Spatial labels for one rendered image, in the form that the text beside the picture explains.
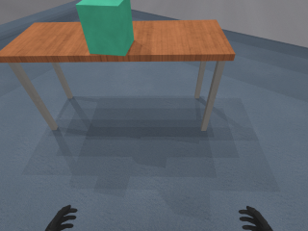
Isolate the carton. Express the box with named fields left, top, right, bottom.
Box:
left=75, top=0, right=134, bottom=56

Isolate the left robot hand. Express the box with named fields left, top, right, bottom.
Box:
left=45, top=205, right=78, bottom=231

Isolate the table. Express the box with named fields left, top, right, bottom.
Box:
left=0, top=19, right=236, bottom=131

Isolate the right robot hand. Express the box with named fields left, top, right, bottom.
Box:
left=239, top=206, right=273, bottom=231

